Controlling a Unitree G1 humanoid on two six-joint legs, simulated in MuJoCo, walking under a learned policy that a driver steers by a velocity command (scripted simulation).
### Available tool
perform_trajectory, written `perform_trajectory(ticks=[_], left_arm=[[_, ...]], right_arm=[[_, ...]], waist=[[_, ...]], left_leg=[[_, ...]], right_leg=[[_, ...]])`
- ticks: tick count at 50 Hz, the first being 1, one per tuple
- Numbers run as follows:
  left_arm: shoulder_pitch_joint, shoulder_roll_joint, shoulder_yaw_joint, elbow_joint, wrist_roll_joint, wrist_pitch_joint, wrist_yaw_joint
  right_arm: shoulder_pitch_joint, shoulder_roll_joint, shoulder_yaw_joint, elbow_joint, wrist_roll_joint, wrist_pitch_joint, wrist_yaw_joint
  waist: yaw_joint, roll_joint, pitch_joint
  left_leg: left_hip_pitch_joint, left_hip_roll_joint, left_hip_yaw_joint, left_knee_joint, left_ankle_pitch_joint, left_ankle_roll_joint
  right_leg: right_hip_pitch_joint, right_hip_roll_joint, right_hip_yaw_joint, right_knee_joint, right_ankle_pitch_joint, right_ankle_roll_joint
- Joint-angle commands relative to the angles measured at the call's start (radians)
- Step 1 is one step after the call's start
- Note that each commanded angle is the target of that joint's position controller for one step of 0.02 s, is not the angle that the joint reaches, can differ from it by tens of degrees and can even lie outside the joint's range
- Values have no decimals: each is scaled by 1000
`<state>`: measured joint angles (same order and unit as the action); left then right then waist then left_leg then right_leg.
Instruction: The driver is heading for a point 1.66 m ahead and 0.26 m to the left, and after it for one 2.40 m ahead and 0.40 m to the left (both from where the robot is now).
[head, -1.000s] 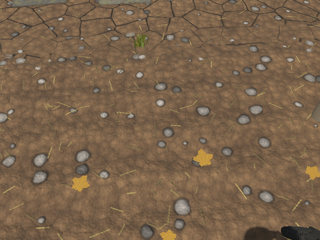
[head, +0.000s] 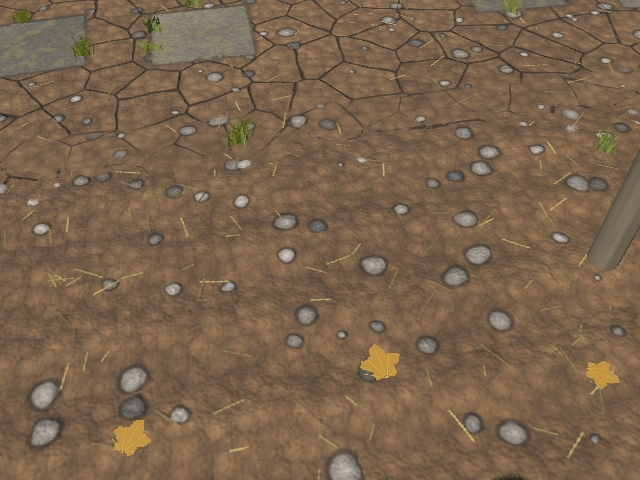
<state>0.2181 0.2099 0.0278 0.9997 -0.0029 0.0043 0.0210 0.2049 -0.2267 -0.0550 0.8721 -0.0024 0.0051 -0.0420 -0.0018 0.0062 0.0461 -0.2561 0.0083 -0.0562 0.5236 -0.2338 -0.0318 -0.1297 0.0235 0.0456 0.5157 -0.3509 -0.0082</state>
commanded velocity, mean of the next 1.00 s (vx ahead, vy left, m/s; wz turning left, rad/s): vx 0.00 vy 0.00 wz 0.00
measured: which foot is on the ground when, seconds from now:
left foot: down 0.00-1.00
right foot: down 0.00-1.00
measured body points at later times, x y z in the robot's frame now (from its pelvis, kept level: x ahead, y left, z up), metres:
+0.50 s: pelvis +0.00 +0.00 +0.00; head +0.01 +0.00 +0.45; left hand +0.00 +0.24 -0.15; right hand +0.05 -0.25 -0.15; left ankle +0.03 +0.14 -0.73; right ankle -0.04 -0.12 -0.73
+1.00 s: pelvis -0.01 +0.00 +0.00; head +0.01 +0.01 +0.45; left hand -0.03 +0.24 -0.16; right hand +0.03 -0.24 -0.15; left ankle +0.03 +0.14 -0.73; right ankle -0.04 -0.12 -0.73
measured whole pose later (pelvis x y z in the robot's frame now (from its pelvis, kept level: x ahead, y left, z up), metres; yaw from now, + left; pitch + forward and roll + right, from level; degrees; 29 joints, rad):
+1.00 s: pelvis -0.01 +0.00 +0.00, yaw +1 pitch -1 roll +0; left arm 0.33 0.17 -0.01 1.09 0.00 -0.01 0.04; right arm 0.21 -0.20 -0.02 1.09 0.01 0.01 -0.04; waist 0.00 0.00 0.05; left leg -0.27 0.00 -0.07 0.51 -0.21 -0.02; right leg -0.14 0.01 0.03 0.50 -0.33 0.00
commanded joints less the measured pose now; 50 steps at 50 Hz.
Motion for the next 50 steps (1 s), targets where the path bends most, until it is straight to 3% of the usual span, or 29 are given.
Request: perform_trajectory(ticks=[1, 24, 50], left_arm=[[29, 102, 16, -11, 1, -8, 5], [108, 78, -8, 72, 4, -11, 13], [203, 50, -20, 85, 3, -16, 18]], right_arm=[[6, -106, -23, -22, 1, -8, -4], [7, -93, -2, 133, 4, -1, -5], [33, -70, 18, 195, 8, 3, -5]], waist=[[0, -12, -24], [2, -8, 10], [0, -9, 22]], left_leg=[[120, 15, -5, -41, 240, 27], [97, 2, 0, -72, 162, 34], [77, -5, -1, -74, 145, 41]], right_leg=[[-119, -38, 30, -115, 206, -10], [-136, -25, 2, -141, 120, -3], [-149, -22, -12, -138, 114, -1]])
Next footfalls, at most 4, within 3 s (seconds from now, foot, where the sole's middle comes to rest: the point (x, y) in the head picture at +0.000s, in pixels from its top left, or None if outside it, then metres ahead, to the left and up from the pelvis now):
2.12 right None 0.47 -0.08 -0.77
2.68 left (267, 365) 0.78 0.16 -0.77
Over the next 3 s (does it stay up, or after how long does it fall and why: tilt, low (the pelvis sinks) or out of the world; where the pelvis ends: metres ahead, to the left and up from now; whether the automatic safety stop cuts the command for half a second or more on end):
stays up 0.76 0.08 0.01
